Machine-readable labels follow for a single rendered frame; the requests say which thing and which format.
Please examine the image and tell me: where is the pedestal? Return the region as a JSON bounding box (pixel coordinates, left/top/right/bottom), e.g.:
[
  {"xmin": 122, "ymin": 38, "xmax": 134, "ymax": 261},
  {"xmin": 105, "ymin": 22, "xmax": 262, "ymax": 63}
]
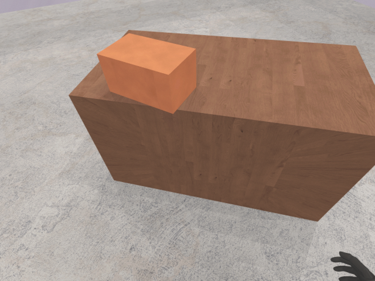
[{"xmin": 69, "ymin": 30, "xmax": 375, "ymax": 222}]

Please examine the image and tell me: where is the right robot hand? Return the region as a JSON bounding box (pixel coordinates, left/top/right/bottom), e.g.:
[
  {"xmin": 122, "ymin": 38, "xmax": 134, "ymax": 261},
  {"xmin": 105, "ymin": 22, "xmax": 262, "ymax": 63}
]
[{"xmin": 330, "ymin": 251, "xmax": 375, "ymax": 281}]

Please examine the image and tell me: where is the carton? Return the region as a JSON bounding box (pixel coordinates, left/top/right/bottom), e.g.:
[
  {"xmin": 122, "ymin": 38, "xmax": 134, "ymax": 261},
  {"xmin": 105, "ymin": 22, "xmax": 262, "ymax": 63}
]
[{"xmin": 97, "ymin": 33, "xmax": 196, "ymax": 114}]

